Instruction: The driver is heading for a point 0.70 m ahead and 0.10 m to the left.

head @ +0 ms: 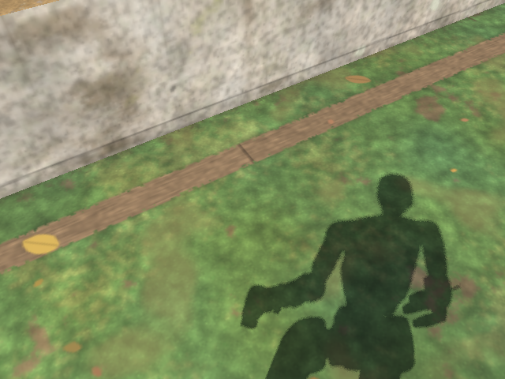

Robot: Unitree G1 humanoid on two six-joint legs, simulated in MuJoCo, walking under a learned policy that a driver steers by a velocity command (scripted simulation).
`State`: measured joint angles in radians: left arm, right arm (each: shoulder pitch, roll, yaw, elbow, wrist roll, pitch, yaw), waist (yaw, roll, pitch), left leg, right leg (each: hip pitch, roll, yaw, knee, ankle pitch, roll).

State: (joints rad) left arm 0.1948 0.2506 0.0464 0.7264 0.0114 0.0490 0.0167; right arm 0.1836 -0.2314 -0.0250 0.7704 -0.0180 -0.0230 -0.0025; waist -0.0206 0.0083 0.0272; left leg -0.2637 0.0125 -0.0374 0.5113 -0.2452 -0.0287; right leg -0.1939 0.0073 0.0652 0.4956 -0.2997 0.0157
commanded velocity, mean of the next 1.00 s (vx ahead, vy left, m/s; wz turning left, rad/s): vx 0.30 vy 0.00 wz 0.03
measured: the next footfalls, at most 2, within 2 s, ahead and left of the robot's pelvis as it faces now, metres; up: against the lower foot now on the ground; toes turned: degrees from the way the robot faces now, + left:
right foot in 0.84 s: +0.42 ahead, -0.12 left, +0.00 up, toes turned -1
left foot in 1.34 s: +0.50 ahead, +0.12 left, +0.00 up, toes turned +17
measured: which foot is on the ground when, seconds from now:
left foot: down 0.00-0.84, up 0.86-1.00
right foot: down 0.00-0.36, up 0.38-0.82, down 0.84-1.00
